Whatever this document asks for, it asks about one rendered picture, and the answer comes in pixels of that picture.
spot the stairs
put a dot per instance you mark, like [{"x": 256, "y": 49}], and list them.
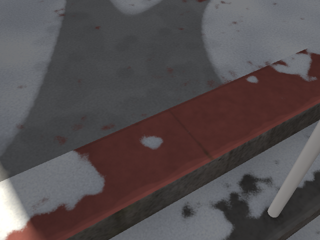
[{"x": 228, "y": 198}]

